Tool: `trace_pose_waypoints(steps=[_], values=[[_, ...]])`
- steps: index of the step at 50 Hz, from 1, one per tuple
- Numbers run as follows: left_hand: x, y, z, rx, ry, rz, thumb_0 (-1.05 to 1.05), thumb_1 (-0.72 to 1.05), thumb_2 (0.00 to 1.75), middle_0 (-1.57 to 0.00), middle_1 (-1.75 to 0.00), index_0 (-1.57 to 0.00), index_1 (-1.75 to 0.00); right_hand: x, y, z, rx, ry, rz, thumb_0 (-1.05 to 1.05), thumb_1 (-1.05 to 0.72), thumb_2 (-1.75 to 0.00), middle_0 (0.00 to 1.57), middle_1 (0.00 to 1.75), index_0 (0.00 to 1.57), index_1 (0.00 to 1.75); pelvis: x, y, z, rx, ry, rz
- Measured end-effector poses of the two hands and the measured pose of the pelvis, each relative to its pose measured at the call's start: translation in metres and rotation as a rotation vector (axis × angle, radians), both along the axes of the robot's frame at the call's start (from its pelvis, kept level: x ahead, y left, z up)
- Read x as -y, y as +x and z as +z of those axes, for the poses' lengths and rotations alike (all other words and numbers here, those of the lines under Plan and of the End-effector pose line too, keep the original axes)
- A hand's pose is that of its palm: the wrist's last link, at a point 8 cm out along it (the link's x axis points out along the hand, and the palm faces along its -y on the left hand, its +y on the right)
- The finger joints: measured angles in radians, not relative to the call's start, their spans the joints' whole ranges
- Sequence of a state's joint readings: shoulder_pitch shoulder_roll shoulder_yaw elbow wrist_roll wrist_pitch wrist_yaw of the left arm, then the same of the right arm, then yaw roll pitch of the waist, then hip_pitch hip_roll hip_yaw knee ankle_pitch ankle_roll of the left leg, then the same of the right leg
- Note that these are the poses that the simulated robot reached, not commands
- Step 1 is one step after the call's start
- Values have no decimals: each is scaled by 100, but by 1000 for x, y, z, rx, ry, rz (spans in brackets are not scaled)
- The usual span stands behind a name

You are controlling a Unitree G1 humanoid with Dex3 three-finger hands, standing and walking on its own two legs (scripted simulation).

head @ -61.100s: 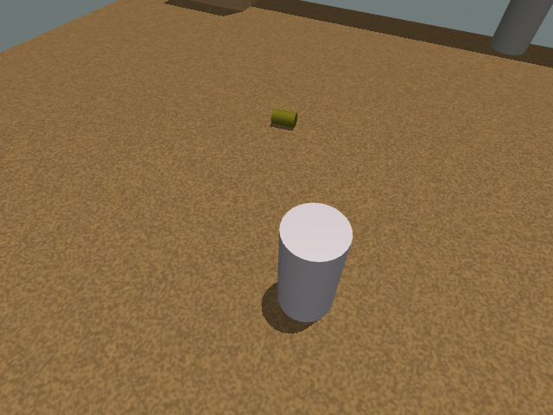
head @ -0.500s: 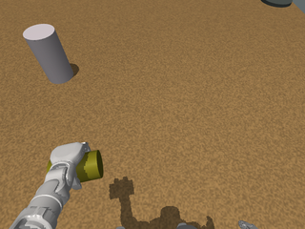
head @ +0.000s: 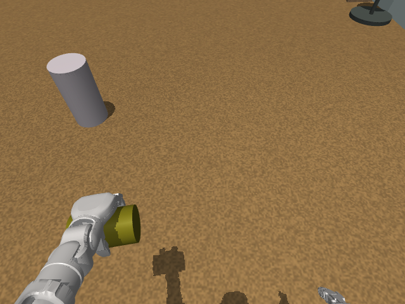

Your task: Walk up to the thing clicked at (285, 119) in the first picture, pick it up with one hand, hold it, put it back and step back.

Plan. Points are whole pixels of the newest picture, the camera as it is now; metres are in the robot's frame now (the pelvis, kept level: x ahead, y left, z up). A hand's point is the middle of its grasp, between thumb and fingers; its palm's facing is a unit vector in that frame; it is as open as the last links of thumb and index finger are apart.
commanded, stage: hold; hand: left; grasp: from above
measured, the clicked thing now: (106, 228) +0.31 +0.23 -0.09
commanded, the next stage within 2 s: crouch in 1.44 s
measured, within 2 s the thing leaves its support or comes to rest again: neither
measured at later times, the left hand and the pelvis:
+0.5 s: hand (98, 237) +0.28 +0.22 -0.05, palm faces -0.46 -0.08 -0.88, open 11.2 cm; pelvis -0.02 +0.00 +0.01, yaw +0 degrees
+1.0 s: hand (94, 237) +0.27 +0.22 -0.03, palm faces -0.45 -0.08 -0.89, open 11.3 cm; pelvis -0.02 +0.00 +0.01, yaw +0 degrees
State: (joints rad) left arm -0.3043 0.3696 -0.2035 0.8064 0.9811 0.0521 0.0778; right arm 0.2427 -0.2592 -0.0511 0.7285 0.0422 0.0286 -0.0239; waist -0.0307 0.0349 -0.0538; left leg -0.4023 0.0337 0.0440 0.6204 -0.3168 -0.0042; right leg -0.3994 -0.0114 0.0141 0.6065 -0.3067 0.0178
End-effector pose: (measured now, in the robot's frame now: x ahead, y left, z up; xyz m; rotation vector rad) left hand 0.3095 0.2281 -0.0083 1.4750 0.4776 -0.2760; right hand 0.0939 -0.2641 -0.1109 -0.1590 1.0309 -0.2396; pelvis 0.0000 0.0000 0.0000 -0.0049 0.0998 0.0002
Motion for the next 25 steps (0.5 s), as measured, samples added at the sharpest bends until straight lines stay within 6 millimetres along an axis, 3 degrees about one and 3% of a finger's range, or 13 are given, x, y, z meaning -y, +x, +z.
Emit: trace_pose_waypoints(steps=[25], values=[[3, -28, 20, 3, -2, -19, 0, -15, 54, -62, -55, -64, -52, -2, 6, 11, 56, 13, 32, 1, -90, -89, 20, 30, 20, 30, 3, -17, 8, 62, 5, 0]])
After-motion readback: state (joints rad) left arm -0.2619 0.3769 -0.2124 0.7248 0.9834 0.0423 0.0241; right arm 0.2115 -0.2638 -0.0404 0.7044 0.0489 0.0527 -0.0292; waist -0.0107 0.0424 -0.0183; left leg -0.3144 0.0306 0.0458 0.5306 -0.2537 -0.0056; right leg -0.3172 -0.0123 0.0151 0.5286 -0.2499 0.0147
